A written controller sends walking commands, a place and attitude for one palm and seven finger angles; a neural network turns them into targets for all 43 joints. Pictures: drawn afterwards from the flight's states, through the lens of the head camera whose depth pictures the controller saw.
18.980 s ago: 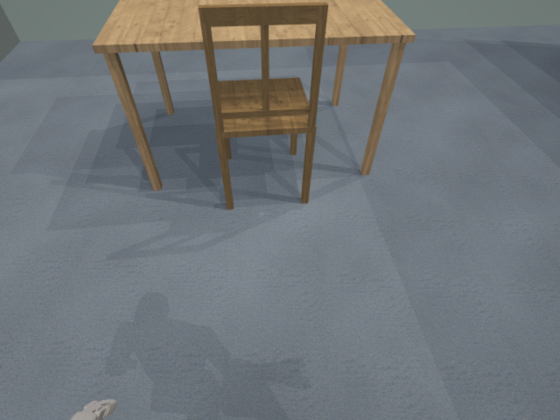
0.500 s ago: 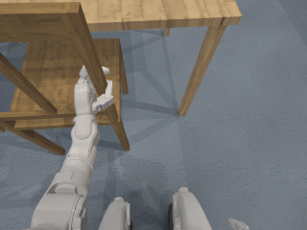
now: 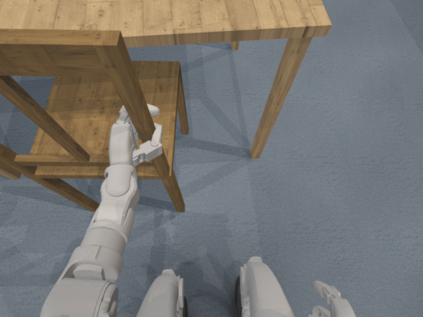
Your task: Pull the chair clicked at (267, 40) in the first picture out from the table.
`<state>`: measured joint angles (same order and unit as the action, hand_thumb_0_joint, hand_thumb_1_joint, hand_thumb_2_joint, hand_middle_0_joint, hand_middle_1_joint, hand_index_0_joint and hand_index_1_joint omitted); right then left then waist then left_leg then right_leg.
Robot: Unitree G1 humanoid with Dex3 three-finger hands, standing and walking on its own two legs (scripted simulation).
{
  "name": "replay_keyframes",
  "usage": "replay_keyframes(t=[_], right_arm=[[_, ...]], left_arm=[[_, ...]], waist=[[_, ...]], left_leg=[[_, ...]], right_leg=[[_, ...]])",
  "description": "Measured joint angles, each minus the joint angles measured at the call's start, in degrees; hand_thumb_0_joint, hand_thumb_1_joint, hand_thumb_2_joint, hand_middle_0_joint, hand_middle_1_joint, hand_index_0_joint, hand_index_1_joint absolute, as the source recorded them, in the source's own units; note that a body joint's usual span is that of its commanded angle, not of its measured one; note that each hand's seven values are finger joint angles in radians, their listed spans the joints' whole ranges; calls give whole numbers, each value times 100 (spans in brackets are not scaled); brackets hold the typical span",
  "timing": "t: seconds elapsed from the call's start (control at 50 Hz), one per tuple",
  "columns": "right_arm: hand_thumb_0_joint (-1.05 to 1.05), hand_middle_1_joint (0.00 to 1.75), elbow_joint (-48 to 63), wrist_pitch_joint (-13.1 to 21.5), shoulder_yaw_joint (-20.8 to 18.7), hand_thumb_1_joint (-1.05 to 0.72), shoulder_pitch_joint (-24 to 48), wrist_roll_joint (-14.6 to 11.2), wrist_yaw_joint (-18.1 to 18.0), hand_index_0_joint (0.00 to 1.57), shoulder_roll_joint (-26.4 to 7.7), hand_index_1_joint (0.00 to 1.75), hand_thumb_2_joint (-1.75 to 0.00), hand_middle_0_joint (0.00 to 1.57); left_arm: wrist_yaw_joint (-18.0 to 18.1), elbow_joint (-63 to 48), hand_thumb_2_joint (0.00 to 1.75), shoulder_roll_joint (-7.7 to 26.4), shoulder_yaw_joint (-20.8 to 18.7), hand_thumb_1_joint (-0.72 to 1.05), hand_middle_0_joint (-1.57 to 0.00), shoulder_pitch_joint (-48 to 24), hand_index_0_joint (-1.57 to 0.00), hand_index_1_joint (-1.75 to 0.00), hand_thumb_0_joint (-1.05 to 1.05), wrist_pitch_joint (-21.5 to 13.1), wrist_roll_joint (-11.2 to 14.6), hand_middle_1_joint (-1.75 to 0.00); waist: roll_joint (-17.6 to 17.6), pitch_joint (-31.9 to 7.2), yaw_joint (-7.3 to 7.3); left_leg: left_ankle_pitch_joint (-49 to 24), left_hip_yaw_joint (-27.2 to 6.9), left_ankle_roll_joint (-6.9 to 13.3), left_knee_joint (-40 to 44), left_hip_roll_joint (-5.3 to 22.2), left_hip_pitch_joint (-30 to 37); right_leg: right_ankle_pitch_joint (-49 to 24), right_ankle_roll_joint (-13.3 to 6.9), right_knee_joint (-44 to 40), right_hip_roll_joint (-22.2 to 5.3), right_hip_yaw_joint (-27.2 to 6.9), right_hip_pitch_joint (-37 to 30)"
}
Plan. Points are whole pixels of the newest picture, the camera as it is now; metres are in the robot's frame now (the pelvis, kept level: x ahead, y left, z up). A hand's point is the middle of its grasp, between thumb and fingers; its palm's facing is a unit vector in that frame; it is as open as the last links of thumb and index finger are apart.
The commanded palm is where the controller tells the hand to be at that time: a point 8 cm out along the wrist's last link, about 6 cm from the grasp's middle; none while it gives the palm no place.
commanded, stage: step backward, pulling the chair out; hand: left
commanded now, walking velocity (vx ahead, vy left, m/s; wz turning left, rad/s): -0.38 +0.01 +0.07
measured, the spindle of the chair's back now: (49, 126) +0.47 +0.30 +0.01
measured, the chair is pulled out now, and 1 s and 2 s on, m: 0.03 0.16 0.17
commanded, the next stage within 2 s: none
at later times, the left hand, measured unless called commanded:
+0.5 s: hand (153, 165) +0.38 +0.10 +0.02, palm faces -0.10 -0.99 -0.14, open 5.9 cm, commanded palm +0.36 +0.15 +0.01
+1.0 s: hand (164, 205) +0.30 +0.07 +0.02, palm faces -0.13 -0.98 -0.16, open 6.0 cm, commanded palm +0.31 +0.13 +0.02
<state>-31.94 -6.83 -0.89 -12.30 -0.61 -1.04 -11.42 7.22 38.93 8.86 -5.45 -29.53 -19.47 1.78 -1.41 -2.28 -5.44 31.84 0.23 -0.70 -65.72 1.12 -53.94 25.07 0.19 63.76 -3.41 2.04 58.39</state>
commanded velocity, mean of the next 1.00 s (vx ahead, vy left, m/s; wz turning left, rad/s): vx -0.38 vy -0.02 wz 0.09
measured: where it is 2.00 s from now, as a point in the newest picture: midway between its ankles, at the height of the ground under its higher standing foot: outside the picture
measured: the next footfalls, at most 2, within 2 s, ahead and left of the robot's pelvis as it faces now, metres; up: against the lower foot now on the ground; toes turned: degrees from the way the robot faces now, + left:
none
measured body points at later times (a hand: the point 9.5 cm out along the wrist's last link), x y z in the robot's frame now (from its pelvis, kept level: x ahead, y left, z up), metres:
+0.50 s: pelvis -0.01 +0.00 +0.07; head +0.10 +0.00 +0.51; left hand +0.38 +0.15 +0.03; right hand +0.04 -0.25 -0.06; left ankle -0.01 +0.12 -0.65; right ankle +0.05 -0.13 -0.65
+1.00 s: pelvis -0.06 +0.00 +0.07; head +0.03 -0.02 +0.52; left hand +0.31 +0.13 +0.03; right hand +0.01 -0.28 -0.05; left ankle -0.01 +0.12 -0.65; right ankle +0.05 -0.13 -0.65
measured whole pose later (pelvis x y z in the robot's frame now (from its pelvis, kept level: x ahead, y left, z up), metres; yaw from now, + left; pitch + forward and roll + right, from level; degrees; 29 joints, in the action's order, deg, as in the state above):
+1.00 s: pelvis -0.06 +0.00 +0.07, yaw -1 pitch +7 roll +1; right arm -40.5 -0.7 0.5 -14.1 -3.9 -8.3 -15.3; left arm 4.9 61.8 6.8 2.4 -29.4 -16.8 2.1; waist -0.3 3.9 -4.6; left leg 12.1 1.8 -0.5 -33.7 0.5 -28.4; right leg 5.8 0.6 31.3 -3.1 1.8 32.3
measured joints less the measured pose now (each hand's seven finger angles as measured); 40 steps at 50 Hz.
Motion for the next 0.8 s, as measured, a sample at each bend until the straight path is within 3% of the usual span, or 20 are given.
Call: replay_keyframes(t=[0.04,0.1,0.26,0.36,0.6,0.8], right_arm=[[1,30,110,-160,70,-91,-51,-111,-145,20,12,30,-90,20],[1,30,139,-311,222,-91,-187,-203,-293,20,13,30,-90,20],[1,30,-201,-278,162,-90,-409,-140,-531,20,-167,30,-90,20],[1,30,-366,-171,60,-91,-360,-119,-577,20,-214,30,-90,20],[1,30,-632,114,170,-91,-247,-194,-601,20,19,30,-90,20],[1,30,-796,375,150,-91,-144,-273,-649,20,-211,30,-90,20]], left_arm=[[-15,207,79,56,29,62,-34,50,-34,-144,6,367,113,-126],[-65,624,77,39,39,63,-29,170,-38,-145,9,486,283,-112],[-206,1515,73,96,447,62,-29,12,-47,-145,11,587,32,-109],[-341,1830,72,122,426,62,-29,-64,-49,-145,12,500,58,-110],[-436,1937,76,85,277,59,-31,35,-50,-145,13,301,113,-107],[-319,2197,76,-59,423,58,-33,-23,-50,-145,13,226,88,-107]], waist=[[-60,68,-73],[29,60,-146],[177,86,-94],[114,207,-57],[46,456,31],[26,549,18]], left_leg=[[-308,36,12,630,-24,486],[-641,103,67,1482,-45,1140],[-1087,78,86,2497,-7,2007],[-1194,172,100,2672,12,2212],[-1561,204,-14,2976,78,2339],[-1814,92,-68,3055,33,2354]], right_leg=[[-217,88,-601,-10,-14,-489],[-564,117,-1414,-3,-44,-1121],[-1108,134,-2573,62,34,-2078],[-1242,148,-2822,92,-46,-2284],[-1586,30,-3062,168,-68,-2361],[-1743,-47,-3072,117,40,-2397]])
